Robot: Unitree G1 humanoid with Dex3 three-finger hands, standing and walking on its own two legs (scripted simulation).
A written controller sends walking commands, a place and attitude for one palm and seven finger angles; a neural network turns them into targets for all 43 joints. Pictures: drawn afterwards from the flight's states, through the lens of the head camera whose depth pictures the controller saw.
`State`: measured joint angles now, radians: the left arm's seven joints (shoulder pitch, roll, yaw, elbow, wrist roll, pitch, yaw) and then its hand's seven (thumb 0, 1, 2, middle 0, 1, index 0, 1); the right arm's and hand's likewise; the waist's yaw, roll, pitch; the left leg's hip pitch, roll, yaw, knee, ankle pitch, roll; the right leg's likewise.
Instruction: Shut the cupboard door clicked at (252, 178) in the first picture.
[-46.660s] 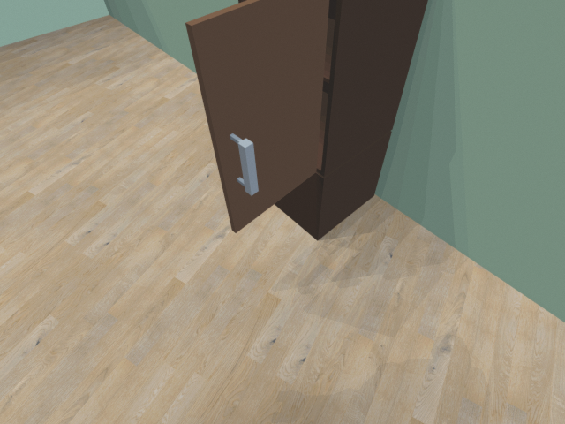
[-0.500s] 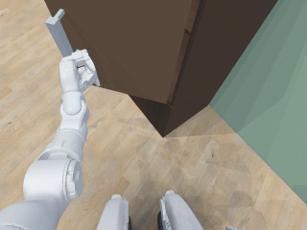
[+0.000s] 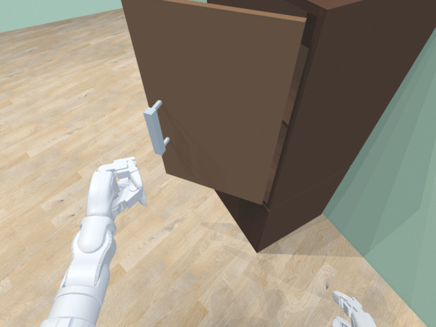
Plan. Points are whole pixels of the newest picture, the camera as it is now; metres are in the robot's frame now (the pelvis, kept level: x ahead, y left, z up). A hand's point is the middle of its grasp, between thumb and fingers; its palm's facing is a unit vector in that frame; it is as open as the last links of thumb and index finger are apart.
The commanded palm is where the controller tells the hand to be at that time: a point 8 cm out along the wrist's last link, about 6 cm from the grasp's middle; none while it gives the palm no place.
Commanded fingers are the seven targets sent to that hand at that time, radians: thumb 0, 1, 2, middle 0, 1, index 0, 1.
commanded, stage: draw the hand back to the body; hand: left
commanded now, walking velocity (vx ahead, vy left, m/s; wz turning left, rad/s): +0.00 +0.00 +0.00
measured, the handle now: (159, 128) +0.63 +0.19 -0.04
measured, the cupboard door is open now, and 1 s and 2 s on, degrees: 39 39 39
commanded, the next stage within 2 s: step back with the hand held close in 1.02 s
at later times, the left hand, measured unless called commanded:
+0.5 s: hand (35, 219) +0.24 +0.25 +0.16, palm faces +0.37 -0.85 -0.36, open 5.0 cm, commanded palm +0.18 +0.29 +0.19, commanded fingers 0.00 0.90 0.90 -0.37 -0.48 -0.37 -0.48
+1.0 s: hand (2, 231) +0.20 +0.25 +0.20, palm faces +0.46 -0.79 -0.41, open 7.4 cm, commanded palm +0.16 +0.29 +0.22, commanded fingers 0.00 0.90 0.90 -0.20 -0.30 -0.20 -0.30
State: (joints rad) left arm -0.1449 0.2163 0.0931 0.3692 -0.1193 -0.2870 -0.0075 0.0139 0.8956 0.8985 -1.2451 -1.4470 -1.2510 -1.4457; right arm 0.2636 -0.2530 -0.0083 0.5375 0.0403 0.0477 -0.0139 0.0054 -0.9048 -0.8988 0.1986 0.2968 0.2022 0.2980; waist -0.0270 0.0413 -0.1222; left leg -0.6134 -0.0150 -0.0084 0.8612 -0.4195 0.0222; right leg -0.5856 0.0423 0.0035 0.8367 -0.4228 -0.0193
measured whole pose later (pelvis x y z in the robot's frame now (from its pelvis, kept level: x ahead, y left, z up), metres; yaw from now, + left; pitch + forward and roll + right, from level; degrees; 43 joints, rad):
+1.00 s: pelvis +0.02 -0.01 +0.04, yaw +1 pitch -2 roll +0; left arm 0.47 0.35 0.33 -0.38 -0.07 -0.06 0.10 0.02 0.89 0.90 -0.21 -0.31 -0.22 -0.31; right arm 0.21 -0.23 0.02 0.63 0.01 -0.09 -0.08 0.01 -0.90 -0.90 0.20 0.30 0.20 0.30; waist 0.07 0.07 -0.02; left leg -0.14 -0.02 -0.03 0.46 -0.27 0.01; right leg -0.12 0.03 -0.01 0.45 -0.29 -0.03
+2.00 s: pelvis -0.09 +0.02 +0.02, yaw +4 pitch -2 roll -2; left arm 0.46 0.40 0.45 -0.47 0.00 -0.23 0.14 0.01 0.88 0.90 -0.21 -0.30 -0.21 -0.30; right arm 0.24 -0.22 0.01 0.56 0.01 -0.03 -0.08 0.01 -0.90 -0.90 0.20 0.30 0.21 0.30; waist 0.00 0.01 0.01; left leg -0.46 -0.01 0.02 0.71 -0.29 0.06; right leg -0.39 0.02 0.00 0.65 -0.23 0.02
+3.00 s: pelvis -0.32 +0.02 +0.04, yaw -2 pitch +0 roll +1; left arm 0.58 0.45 0.45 -0.55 -0.03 -0.20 0.17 0.01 0.88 0.90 -0.21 -0.31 -0.22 -0.30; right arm 0.32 -0.23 -0.01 0.66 -0.02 -0.03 -0.07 0.01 -0.90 -0.90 0.20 0.30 0.21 0.30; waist 0.03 -0.07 -0.09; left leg -0.54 0.04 0.06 0.98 -0.38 -0.01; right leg -0.30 0.00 -0.04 0.53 -0.30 -0.07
